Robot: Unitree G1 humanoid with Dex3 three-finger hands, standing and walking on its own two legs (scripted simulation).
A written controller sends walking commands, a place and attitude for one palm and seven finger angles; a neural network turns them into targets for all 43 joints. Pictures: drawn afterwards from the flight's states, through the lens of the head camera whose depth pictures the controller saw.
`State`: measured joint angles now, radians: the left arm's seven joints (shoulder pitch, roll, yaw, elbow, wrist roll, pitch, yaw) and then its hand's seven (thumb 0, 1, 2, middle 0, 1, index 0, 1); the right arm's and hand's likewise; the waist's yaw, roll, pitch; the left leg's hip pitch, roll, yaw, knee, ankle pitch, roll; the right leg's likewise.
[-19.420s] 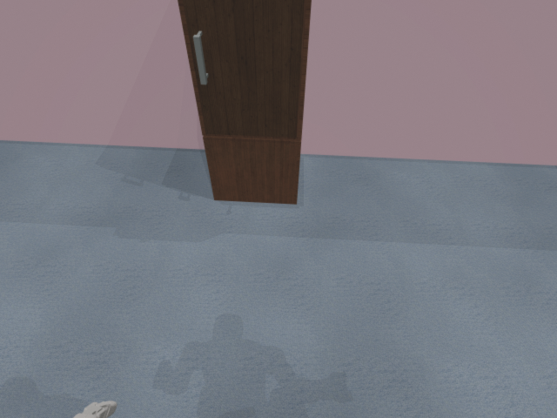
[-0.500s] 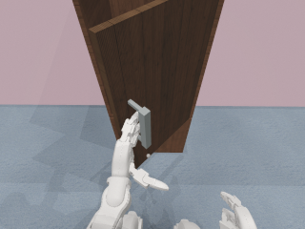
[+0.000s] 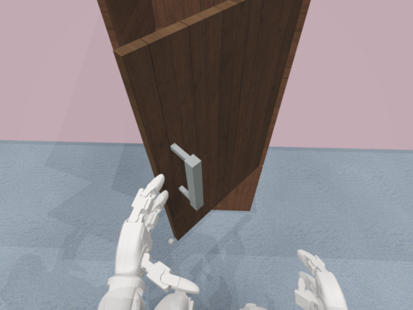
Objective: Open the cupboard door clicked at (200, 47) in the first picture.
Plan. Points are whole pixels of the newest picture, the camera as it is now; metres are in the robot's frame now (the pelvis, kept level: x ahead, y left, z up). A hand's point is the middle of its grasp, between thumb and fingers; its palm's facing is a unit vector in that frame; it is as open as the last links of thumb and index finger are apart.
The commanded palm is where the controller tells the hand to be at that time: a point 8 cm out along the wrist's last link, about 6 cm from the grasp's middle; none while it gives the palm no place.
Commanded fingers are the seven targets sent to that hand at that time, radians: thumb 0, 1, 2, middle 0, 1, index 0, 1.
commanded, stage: slide the hand sideways off the handle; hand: left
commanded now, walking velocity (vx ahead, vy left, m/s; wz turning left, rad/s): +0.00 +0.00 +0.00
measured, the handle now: (187, 179) +0.35 +0.06 +0.06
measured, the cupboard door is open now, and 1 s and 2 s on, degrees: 47 47 47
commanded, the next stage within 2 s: draw the hand back to the body in 0.22 s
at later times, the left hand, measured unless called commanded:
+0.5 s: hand (147, 255) +0.20 +0.11 +0.08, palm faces -0.01 -1.00 -0.08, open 16.3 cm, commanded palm +0.17 +0.17 +0.09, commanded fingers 0.00 -0.50 0.30 -0.15 -0.30 -0.15 -0.30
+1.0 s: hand (73, 241) +0.19 +0.19 +0.15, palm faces +0.16 -0.94 -0.30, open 15.1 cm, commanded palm +0.16 +0.24 +0.17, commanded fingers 0.00 0.03 0.52 -0.17 -0.30 -0.17 -0.30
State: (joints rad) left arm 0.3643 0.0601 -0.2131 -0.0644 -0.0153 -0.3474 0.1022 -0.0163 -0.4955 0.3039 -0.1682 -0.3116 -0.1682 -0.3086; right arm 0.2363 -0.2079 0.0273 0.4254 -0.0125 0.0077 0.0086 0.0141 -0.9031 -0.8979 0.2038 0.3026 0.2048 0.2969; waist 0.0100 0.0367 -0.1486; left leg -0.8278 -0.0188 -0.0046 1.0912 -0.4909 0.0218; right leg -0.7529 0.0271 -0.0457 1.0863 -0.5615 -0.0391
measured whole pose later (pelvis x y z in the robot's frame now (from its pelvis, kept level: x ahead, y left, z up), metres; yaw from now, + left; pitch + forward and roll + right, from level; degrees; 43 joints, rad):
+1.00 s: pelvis +0.01 +0.00 +0.05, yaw +1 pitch +4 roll -1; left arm 0.59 0.29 0.08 -0.40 -0.08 -0.10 0.05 -0.01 -0.28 0.40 -0.17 -0.31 -0.16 -0.30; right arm 0.27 -0.23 0.05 0.47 0.03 -0.07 -0.11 0.02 -0.90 -0.90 0.20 0.30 0.20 0.30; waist 0.03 0.06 -0.12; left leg -0.49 -0.02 -0.02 0.81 -0.39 0.03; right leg -0.40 0.03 -0.05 0.77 -0.44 -0.03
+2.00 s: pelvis +0.02 +0.00 +0.08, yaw +0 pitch -5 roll +0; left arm 0.46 0.33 0.33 -0.36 -0.07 -0.08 0.11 0.01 0.89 0.90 -0.21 -0.31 -0.21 -0.30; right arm 0.19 -0.23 0.03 0.66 0.00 -0.09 -0.09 0.02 -0.90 -0.90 0.20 0.30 0.21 0.30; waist 0.07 0.06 0.02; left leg -0.11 -0.02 0.00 0.41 -0.22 0.02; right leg -0.02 0.04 -0.02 0.36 -0.26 -0.03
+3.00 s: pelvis -0.10 +0.04 +0.06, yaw +3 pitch -1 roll -4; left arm 0.52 0.42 0.41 -0.57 -0.03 -0.22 0.16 0.01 0.89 0.90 -0.22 -0.31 -0.21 -0.30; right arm 0.19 -0.23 0.00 0.61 -0.01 -0.06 -0.09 0.01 -0.90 -0.90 0.21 0.30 0.21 0.30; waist 0.00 0.00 0.07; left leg -0.46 -0.02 0.00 0.64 -0.13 0.07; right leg -0.38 0.03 -0.02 0.63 -0.25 0.02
